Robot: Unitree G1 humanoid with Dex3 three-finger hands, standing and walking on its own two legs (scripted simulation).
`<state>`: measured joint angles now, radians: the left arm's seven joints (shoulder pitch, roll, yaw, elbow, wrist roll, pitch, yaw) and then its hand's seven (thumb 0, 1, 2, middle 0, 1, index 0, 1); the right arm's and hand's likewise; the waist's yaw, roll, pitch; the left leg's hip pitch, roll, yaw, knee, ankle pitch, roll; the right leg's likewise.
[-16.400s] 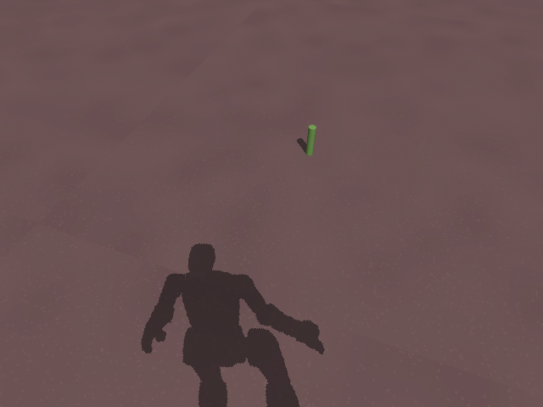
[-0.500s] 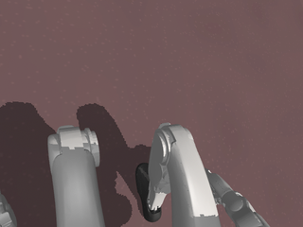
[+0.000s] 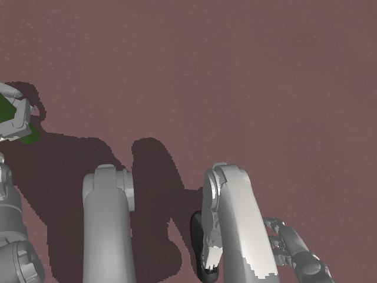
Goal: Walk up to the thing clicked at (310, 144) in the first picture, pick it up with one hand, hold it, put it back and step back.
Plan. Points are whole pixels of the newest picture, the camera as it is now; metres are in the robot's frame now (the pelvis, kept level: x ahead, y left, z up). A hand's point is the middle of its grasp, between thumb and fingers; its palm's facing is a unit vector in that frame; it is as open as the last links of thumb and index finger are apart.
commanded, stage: settle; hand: left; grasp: from the side
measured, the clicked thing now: (9, 118) +0.40 +0.34 -0.07
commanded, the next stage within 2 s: lift in 0.72 s
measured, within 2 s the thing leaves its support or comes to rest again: neither
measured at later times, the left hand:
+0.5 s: hand (7, 98) +0.41 +0.32 +0.00, palm faces +0.36 -0.93 -0.04, open 5.2 cm
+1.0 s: hand (4, 88) +0.42 +0.31 +0.03, palm faces +0.36 -0.93 -0.04, open 5.2 cm
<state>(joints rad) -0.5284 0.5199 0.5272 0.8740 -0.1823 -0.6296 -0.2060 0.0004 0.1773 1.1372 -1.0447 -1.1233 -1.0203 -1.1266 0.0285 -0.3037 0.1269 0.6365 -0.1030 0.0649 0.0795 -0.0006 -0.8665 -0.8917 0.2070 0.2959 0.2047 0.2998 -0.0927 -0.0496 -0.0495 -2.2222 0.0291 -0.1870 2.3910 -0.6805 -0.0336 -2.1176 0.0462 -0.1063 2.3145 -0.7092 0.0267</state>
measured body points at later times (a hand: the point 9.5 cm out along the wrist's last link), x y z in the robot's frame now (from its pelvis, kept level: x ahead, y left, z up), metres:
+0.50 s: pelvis +0.00 +0.00 +0.03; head +0.20 +0.07 +0.43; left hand +0.39 +0.36 +0.00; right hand +0.17 -0.26 -0.09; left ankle +0.08 +0.14 -0.31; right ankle +0.10 -0.12 -0.31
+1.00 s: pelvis +0.01 +0.00 +0.05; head +0.20 +0.06 +0.45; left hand +0.39 +0.36 +0.03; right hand +0.16 -0.26 -0.08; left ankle +0.08 +0.14 -0.31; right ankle +0.10 -0.12 -0.31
